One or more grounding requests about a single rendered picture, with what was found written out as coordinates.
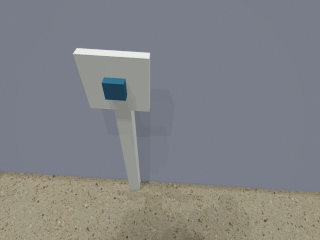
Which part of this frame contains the panel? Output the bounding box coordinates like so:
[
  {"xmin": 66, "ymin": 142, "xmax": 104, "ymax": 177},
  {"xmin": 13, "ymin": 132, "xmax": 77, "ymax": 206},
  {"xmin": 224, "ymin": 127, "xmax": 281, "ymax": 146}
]
[{"xmin": 73, "ymin": 48, "xmax": 150, "ymax": 191}]

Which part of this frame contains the button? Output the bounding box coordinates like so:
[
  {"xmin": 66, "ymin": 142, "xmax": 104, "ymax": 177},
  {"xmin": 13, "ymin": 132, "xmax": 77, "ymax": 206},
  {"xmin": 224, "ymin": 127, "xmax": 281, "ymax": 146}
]
[{"xmin": 101, "ymin": 77, "xmax": 127, "ymax": 101}]

